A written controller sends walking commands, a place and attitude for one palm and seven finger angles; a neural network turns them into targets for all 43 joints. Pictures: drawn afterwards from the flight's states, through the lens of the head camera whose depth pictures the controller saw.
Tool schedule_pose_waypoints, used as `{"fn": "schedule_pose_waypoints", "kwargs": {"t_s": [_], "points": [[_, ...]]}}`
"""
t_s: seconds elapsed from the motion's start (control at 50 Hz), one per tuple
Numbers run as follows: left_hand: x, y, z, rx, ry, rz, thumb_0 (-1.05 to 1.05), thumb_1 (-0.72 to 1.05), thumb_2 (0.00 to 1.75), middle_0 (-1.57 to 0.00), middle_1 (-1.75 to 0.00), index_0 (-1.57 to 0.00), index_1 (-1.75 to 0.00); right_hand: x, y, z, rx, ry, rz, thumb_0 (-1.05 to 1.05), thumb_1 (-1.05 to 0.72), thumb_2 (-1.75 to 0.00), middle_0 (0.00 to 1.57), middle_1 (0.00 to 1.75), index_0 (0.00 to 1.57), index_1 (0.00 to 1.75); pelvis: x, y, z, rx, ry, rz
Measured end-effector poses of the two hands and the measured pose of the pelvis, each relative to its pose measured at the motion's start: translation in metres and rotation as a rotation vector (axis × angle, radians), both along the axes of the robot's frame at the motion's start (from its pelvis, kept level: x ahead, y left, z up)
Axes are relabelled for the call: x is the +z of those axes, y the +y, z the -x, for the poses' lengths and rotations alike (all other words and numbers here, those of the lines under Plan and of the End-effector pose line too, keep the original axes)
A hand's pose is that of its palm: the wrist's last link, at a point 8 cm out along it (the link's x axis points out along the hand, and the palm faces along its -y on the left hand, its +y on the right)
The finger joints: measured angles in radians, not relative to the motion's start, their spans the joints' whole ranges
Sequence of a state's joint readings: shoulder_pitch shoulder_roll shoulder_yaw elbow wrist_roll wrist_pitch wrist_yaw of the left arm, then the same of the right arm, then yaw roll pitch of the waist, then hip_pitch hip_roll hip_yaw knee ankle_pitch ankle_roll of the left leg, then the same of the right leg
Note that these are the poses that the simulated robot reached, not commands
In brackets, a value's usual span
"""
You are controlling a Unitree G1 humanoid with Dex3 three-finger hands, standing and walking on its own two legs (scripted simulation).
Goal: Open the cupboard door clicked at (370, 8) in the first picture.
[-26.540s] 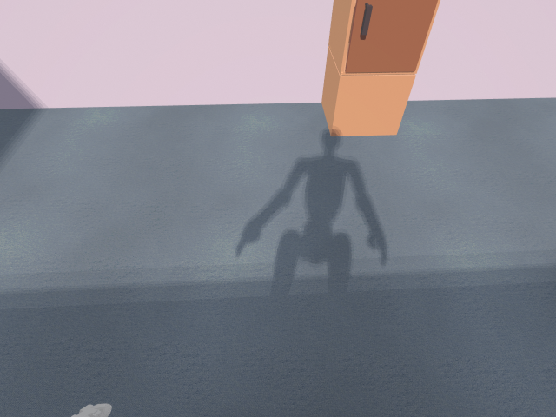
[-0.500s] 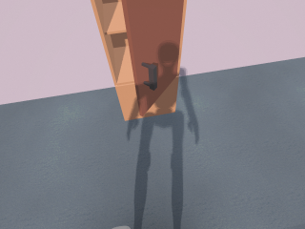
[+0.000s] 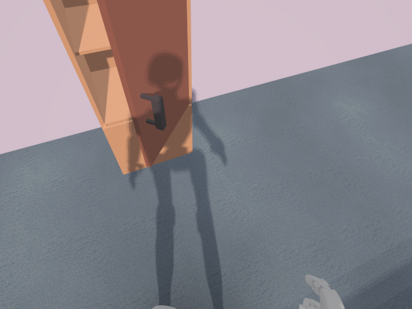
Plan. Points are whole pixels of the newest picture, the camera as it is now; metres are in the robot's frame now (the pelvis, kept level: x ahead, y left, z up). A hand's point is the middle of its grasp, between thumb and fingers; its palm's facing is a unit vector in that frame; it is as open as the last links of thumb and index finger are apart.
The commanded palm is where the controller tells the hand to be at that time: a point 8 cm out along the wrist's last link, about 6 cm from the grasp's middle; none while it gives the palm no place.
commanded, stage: walk to a spot facing it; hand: left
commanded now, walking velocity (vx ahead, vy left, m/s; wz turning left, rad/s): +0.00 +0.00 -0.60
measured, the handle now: (152, 111) +0.62 +0.23 -0.07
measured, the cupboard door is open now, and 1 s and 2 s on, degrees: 46 46 46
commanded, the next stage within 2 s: none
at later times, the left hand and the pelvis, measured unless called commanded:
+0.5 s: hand (155, 273) +0.20 +0.14 -0.15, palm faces -0.34 -0.90 -0.29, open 7.4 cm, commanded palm none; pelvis +0.01 -0.02 +0.00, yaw -19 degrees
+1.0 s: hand (207, 224) +0.33 +0.03 -0.16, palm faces -0.62 -0.77 -0.14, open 7.4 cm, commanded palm none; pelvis +0.13 -0.06 +0.01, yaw -39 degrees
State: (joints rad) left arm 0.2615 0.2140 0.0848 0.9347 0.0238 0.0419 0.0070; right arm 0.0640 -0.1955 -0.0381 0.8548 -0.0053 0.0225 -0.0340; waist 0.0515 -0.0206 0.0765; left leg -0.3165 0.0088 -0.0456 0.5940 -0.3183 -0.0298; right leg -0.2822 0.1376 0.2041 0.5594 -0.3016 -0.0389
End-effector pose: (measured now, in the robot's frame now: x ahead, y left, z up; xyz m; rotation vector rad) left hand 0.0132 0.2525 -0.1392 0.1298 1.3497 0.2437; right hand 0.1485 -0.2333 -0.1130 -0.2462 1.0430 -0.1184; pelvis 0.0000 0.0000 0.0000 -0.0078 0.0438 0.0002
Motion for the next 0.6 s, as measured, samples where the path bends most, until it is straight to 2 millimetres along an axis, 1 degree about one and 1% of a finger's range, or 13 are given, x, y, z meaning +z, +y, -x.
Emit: {"fn": "schedule_pose_waypoints", "kwargs": {"t_s": [0.04,0.1,0.14,0.2,0.24,0.28,0.32,0.36,0.4,0.44,0.48,0.54,0.6], "points": [[-0.006,0.011,-0.013,-0.028,-0.010,0.006,0.00,0.90,0.90,-0.21,-0.30,-0.21,-0.30,-0.001,0.003,0.008,-0.011,-0.006,0.018,0.01,-0.90,-0.90,0.20,0.30,0.20,0.29,-0.004,0.007,-0.001,-0.023,-0.002,0.009],[-0.002,0.020,-0.039,-0.090,-0.034,0.005,0.00,0.91,0.90,-0.20,-0.30,-0.20,-0.30,0.003,0.004,0.034,-0.032,0.044,0.030,0.01,-0.90,-0.90,0.20,0.30,0.21,0.29,0.001,0.010,-0.002,-0.067,-0.011,0.011],[0.003,0.023,-0.058,-0.127,-0.058,0.004,0.00,0.91,0.90,-0.20,-0.29,-0.20,-0.30,0.004,0.002,0.055,-0.061,0.088,0.033,0.01,-0.90,-0.90,0.20,0.30,0.21,0.29,0.006,0.010,-0.003,-0.091,-0.013,0.020],[0.011,0.020,-0.088,-0.198,-0.087,0.002,0.00,0.91,0.90,-0.20,-0.29,-0.20,-0.30,0.003,-0.005,0.088,-0.127,0.150,0.029,0.01,-0.90,-0.90,0.21,0.30,0.21,0.30,0.009,0.010,-0.005,-0.136,-0.017,0.032],[0.014,0.012,-0.109,-0.253,-0.100,-0.001,0.00,0.91,0.90,-0.20,-0.29,-0.20,-0.30,0.000,-0.011,0.111,-0.181,0.186,0.021,0.01,-0.90,-0.90,0.21,0.30,0.21,0.30,0.009,0.007,-0.006,-0.170,-0.019,0.033],[0.016,0.001,-0.130,-0.313,-0.114,-0.007,0.00,0.91,0.90,-0.20,-0.29,-0.20,-0.30,-0.006,-0.019,0.135,-0.238,0.219,0.011,0.01,-0.90,-0.90,0.21,0.30,0.21,0.30,0.007,0.003,-0.007,-0.202,-0.022,0.030],[0.018,-0.014,-0.151,-0.371,-0.135,-0.016,0.00,0.91,0.90,-0.20,-0.29,-0.20,-0.30,-0.014,-0.028,0.158,-0.294,0.251,-0.001,0.01,-0.90,-0.90,0.21,0.30,0.21,0.30,0.003,-0.004,-0.009,-0.234,-0.025,0.022],[0.016,-0.029,-0.171,-0.425,-0.174,-0.031,0.00,0.91,0.90,-0.20,-0.29,-0.20,-0.30,-0.026,-0.039,0.180,-0.346,0.281,-0.015,0.01,-0.90,-0.90,0.21,0.30,0.21,0.30,-0.007,-0.014,-0.011,-0.259,-0.028,0.003],[0.017,-0.044,-0.184,-0.463,-0.205,-0.044,0.00,0.91,0.90,-0.20,-0.29,-0.20,-0.30,-0.035,-0.048,0.196,-0.394,0.314,-0.021,0.01,-0.90,-0.90,0.20,0.30,0.21,0.29,-0.012,-0.019,-0.010,-0.284,-0.034,0.006],[0.020,-0.056,-0.189,-0.489,-0.212,-0.047,0.00,0.91,0.90,-0.20,-0.29,-0.20,-0.30,-0.035,-0.053,0.204,-0.434,0.331,-0.019,0.01,-0.90,-0.90,0.20,0.30,0.20,0.29,-0.010,-0.021,-0.010,-0.305,-0.041,0.007],[0.021,-0.066,-0.191,-0.507,-0.205,-0.040,0.00,0.91,0.90,-0.20,-0.29,-0.20,-0.30,-0.030,-0.056,0.205,-0.460,0.321,-0.022,0.01,-0.90,-0.90,0.20,0.30,0.20,0.29,-0.005,-0.023,-0.011,-0.328,-0.045,0.003],[0.021,-0.079,-0.191,-0.529,-0.188,-0.012,0.00,0.91,0.90,-0.20,-0.29,-0.20,-0.30,-0.021,-0.056,0.199,-0.483,0.278,-0.028,0.01,-0.91,-0.90,0.20,0.30,0.20,0.29,0.000,-0.026,-0.017,-0.360,-0.046,-0.003],[0.018,-0.086,-0.191,-0.546,-0.168,0.026,0.00,0.90,0.90,-0.20,-0.30,-0.20,-0.30,-0.013,-0.053,0.185,-0.498,0.228,-0.035,0.01,-0.91,-0.90,0.20,0.30,0.20,0.29,0.004,-0.026,-0.026,-0.390,-0.043,-0.004]]}}
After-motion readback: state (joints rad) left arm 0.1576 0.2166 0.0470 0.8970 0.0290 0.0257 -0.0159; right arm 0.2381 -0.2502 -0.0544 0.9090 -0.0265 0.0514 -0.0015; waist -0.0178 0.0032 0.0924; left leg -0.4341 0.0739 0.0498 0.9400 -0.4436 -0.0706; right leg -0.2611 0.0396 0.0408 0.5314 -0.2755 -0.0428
